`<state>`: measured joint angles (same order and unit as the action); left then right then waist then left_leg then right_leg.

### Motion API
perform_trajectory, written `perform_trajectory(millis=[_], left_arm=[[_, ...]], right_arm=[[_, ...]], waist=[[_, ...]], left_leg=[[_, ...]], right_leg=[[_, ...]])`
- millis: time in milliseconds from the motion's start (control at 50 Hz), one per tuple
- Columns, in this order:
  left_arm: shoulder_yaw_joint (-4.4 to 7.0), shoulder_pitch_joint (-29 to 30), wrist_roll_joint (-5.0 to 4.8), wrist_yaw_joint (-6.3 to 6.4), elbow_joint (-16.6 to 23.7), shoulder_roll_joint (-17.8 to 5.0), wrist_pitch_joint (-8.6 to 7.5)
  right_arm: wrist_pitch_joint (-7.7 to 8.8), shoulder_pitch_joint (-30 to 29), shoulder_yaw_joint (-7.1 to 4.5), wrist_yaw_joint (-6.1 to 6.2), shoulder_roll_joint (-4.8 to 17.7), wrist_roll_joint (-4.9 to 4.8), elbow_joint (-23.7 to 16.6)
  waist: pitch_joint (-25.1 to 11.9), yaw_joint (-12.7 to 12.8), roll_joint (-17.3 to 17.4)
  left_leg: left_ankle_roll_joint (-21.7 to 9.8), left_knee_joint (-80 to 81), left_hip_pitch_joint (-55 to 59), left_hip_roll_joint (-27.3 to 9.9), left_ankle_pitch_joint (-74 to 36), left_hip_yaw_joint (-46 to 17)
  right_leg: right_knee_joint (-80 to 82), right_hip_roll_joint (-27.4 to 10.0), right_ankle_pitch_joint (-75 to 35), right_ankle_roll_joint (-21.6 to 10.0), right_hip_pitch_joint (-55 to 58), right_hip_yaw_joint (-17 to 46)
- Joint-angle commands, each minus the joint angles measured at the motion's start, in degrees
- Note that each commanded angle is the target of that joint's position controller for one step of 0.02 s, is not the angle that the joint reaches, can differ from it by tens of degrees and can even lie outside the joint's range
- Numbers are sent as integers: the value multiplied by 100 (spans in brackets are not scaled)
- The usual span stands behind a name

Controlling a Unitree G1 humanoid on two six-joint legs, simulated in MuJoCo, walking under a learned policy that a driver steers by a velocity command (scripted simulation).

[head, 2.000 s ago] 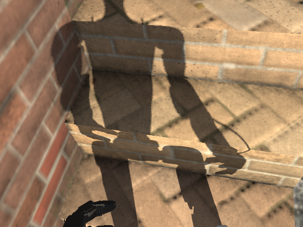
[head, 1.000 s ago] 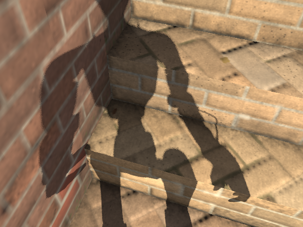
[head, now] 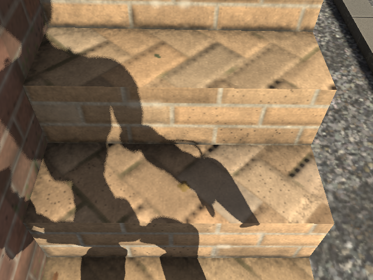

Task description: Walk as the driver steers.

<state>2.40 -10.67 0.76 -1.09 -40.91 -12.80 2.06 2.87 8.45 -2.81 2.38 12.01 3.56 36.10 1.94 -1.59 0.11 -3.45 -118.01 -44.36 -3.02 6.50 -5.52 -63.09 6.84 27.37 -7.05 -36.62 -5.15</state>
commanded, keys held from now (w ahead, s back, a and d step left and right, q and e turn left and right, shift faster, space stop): w+e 0.18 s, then w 0.64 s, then w+q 0.18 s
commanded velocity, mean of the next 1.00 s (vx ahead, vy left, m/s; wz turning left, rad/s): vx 0.50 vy -0.02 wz -0.20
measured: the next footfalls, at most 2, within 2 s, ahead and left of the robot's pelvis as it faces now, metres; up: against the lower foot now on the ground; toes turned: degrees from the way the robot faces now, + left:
left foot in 0.38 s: +0.33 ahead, +0.09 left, +0.21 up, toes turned -6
right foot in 0.88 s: +0.58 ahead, -0.21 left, +0.41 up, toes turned -20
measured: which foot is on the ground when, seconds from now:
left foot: up 0.00-0.36, down 0.38-0.90, up 0.92-1.00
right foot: down 0.00-0.38, up 0.40-0.86, down 0.88-1.00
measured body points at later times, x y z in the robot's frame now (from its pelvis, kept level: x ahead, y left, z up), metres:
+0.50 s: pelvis +0.23 +0.04 +0.20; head +0.24 +0.01 +0.65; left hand +0.34 +0.28 +0.09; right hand +0.28 -0.23 +0.06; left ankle +0.29 +0.10 -0.45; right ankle +0.09 -0.07 -0.32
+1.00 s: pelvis +0.45 -0.05 +0.38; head +0.46 -0.02 +0.82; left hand +0.68 +0.10 +0.28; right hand +0.43 -0.31 +0.26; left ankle +0.33 +0.08 -0.20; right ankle +0.54 -0.19 -0.24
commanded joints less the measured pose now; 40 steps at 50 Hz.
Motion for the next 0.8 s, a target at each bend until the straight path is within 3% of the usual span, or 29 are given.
perform_trajectory(millis=[20,40,80,120,140,180,220,240,280,300,320,340,360,380,400,420,440,460,480,500,520,560,620,700,720,740,760,780,800], left_arm=[[175,-204,-144,-75,-113,-183,-436],[214,-53,-10,-107,-254,-335,-528],[229,-750,164,-192,-573,-379,-793],[235,-1146,124,-243,-757,-438,-892],[225,-1233,141,-238,-789,-544,-939],[225,-1318,195,-172,-801,-626,-941],[219,-1650,197,-60,-827,-662,-895],[259,-1730,226,40,-925,-792,-827],[293,-1709,103,273,-942,-756,-664],[263,-1478,0,335,-959,-678,-561],[301,-1546,-218,376,-792,-808,-640],[403,-1278,-305,424,-820,-1065,-782],[532,-880,-406,291,-811,-1523,-937],[549,-933,-346,212,-798,-1301,-946],[461,-1459,-176,-76,-706,-433,-874],[437,-1886,164,-251,-913,-239,-800],[374,-1288,425,-312,-621,-18,-729],[263,-543,508,-301,-292,193,-701],[56,-223,428,-304,-93,599,-719],[-70,-38,369,-294,30,783,-707],[-98,-313,325,-237,-62,792,-620],[-62,-443,264,-189,-60,564,-466],[-124,43,209,-174,323,448,-270],[-229,1245,254,-133,822,857,-195],[-247,1463,263,-115,941,912,-171],[-205,1548,233,-74,1055,857,-128],[-262,1957,233,-121,1273,855,-191],[-323,2334,264,-175,1609,938,-152],[-316,2441,281,-221,1732,794,-163]], right_arm=[[-26,289,192,96,-227,40,-605],[-113,87,219,142,-244,-25,-652],[-199,-594,317,278,-484,-217,-625],[-141,-926,388,317,-699,-184,-732],[-98,-1222,431,294,-704,-125,-873],[-112,-1718,471,188,-620,-173,-1063],[-229,-2132,513,60,-618,-224,-1126],[-286,-2035,516,66,-670,-244,-1070],[-202,-2156,589,44,-551,-302,-1269],[-187,-1565,615,24,-575,-438,-851],[-155,-1225,557,84,-342,-596,-754],[-165,-206,374,162,-113,-593,-457],[-51,614,316,174,281,-649,-165],[56,996,235,143,501,-564,203],[-60,1437,1,159,1270,-298,585],[-180,766,-152,181,1207,-335,794],[-177,211,-139,136,682,-483,944],[-115,236,-77,137,359,-525,1256],[-42,683,-41,158,28,-406,1742],[105,786,48,164,-280,-290,2005],[254,838,95,118,-435,-315,2134],[392,811,117,66,-377,-375,2122],[536,988,115,77,38,-409,1986],[647,1784,121,107,18,-375,1991],[711,1992,114,108,-48,-404,2009],[788,2100,34,71,103,-440,1979],[778,2313,-32,44,179,-382,2041],[697,2404,-45,93,94,-394,2156],[678,2094,-106,135,289,-419,1998]], waist=[[471,-370,246],[541,-474,89],[331,95,-200],[250,287,-280],[348,301,-187],[235,385,28],[6,637,-119],[-106,684,-640],[-160,554,-896],[-766,250,-873],[-1063,122,-1161],[-1688,-479,-1646],[-2290,-828,-1746],[-2697,-790,-1212],[-2819,-380,1681],[-2882,-160,1667],[-1907,128,572],[-847,102,78],[-257,234,-571],[36,313,-698],[84,433,-519],[151,581,-351],[402,602,-20],[481,180,668],[504,166,670],[445,93,772],[474,-6,429],[530,-17,431],[470,5,448]], left_leg=[[93,-921,-2036,-64,-29,-31],[100,-614,-1969,14,-96,69],[-53,-2215,-2823,250,289,655],[-147,-3347,-4005,170,944,610],[-168,-3224,-4252,123,1182,594],[-97,-2470,-4013,155,1003,988],[-71,-1387,-3543,221,741,1400],[-56,-1413,-3587,229,688,1536],[-251,972,-2311,183,1316,1595],[-477,2226,-538,413,1728,1830],[-475,3774,790,674,2441,1982],[-431,4092,1508,648,2312,1430],[-412,5255,2033,709,2163,1058],[-510,6525,2668,588,2372,78],[-1208,8256,3834,-749,1881,-3105],[-1883,9913,3743,-1189,4104,-5489],[-1681,9699,2548,-1025,5577,-5045],[-1647,9190,1910,-925,5343,-4172],[-1448,8811,1800,-873,4506,-3249],[-1237,8679,1699,-748,3641,-2530],[-1035,8844,1864,-601,2764,-1977],[-1035,9175,2202,-633,1777,-1412],[-1082,9754,2545,-747,1241,-762],[-1244,10305,3353,-1096,1097,-864],[-1141,10331,3698,-1102,1209,-932],[-1064,10399,3956,-1164,1284,-922],[-943,10521,4157,-1010,1592,-813],[-863,10712,4017,-816,1281,-648],[-895,10953,3911,-770,940,-513]], right_leg=[[3724,-1115,227,10,657,2837],[3709,-932,21,-39,329,2305],[3979,-1187,-1722,-125,1161,2543],[4032,-1435,-1963,-149,2031,2842],[3997,-1415,-1883,14,2128,2796],[4312,-1222,-1752,217,1992,2764],[4722,-1247,-2338,302,2085,2696],[4809,-1335,-3255,214,2503,2652],[5500,-1481,-5399,60,2684,2120],[5489,-1345,-7258,93,2477,1180],[5092,-1386,-10480,-31,2355,1121],[4359,-1862,-12733,-254,3079,1433],[3379,-2036,-13058,-370,3837,1343],[1951,-1769,-11584,-379,3892,1239],[-233,-421,-5861,45,1981,1064],[-3155,442,-2773,262,852,1774],[-4817,347,-2878,223,38,1782],[-5373,330,-2792,96,-778,1660],[-5438,305,-2708,-84,-1521,1819],[-5508,245,-2629,-163,-1846,1848],[-5659,245,-2796,-108,-1876,1913],[-5678,221,-2455,13,-2155,1902],[-5057,-294,-1636,133,-2810,1410],[-6413,-838,-1621,24,-4291,679],[-6424,-1016,-1460,22,-4748,764],[-6472,-1063,-1301,7,-5013,726],[-5853,-1281,-1205,24,-5193,478],[-5273,-1430,-1091,35,-4931,409],[-4637,-1463,-1018,91,-4593,302]])
Velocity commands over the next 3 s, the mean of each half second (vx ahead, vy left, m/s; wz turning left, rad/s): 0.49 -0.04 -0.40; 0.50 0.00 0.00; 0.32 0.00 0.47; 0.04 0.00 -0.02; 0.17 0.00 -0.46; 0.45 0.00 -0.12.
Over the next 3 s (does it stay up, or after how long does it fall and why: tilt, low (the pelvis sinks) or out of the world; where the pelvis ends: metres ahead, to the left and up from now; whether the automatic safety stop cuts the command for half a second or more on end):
stays up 0.92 0.14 0.85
